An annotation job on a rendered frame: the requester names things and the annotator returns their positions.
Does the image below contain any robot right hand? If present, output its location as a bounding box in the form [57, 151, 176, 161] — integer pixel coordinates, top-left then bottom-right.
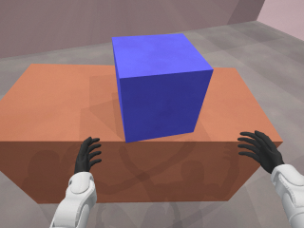
[237, 130, 285, 174]

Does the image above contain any robot left hand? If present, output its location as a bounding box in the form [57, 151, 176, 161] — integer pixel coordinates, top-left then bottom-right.
[74, 137, 102, 175]

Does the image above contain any right robot forearm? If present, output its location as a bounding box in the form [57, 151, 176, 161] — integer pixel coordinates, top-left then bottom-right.
[270, 164, 304, 228]

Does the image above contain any left robot forearm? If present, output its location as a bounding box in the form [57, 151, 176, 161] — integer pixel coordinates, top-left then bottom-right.
[49, 172, 97, 228]

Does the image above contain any carton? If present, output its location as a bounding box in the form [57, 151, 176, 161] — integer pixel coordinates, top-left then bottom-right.
[111, 33, 214, 143]

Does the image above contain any pedestal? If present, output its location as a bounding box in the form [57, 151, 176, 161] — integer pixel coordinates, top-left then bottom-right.
[0, 64, 283, 204]

